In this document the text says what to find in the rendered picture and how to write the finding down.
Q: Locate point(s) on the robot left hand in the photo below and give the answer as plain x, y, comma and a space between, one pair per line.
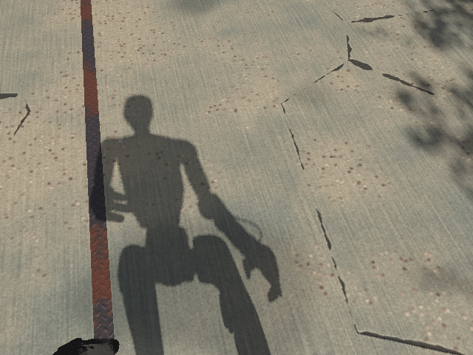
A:
89, 347

